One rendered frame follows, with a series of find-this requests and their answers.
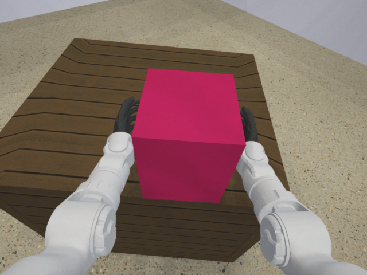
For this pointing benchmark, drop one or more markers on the robot left upper arm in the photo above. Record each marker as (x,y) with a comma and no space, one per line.
(78,234)

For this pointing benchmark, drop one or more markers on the right robot hand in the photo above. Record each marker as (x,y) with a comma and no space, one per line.
(249,125)

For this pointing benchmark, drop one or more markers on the robot right forearm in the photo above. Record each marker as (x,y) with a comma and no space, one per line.
(264,188)

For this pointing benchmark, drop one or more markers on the robot right upper arm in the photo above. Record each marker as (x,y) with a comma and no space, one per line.
(298,243)

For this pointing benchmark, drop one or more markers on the carton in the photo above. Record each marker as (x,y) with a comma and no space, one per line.
(188,135)

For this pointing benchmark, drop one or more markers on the robot left forearm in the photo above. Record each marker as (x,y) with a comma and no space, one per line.
(108,179)

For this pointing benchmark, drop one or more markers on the left robot hand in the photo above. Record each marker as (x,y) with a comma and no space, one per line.
(123,120)

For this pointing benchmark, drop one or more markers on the pedestal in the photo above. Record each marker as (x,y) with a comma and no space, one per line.
(56,138)

